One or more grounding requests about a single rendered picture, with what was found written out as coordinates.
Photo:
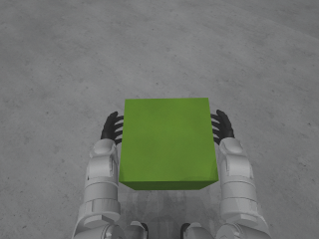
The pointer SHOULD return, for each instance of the robot right hand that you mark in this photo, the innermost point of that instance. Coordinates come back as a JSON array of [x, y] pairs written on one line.
[[224, 126]]

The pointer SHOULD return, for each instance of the robot left forearm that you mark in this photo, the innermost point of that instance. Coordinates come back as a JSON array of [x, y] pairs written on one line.
[[100, 203]]

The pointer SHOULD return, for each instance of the left robot shin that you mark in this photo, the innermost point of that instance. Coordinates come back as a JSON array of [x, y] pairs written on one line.
[[137, 223]]

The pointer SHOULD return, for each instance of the carton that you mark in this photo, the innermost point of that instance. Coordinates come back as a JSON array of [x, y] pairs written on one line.
[[167, 144]]

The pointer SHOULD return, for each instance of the robot right forearm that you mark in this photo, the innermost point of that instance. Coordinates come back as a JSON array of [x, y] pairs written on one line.
[[238, 191]]

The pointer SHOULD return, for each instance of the robot left upper arm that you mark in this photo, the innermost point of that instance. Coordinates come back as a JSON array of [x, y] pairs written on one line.
[[108, 231]]

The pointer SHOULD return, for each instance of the robot left hand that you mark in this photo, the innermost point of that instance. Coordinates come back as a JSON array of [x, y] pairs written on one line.
[[109, 131]]

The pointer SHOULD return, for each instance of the robot right upper arm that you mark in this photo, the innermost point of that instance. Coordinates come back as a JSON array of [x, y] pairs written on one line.
[[232, 230]]

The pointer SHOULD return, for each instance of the right robot thigh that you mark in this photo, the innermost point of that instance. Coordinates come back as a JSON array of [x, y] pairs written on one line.
[[197, 233]]

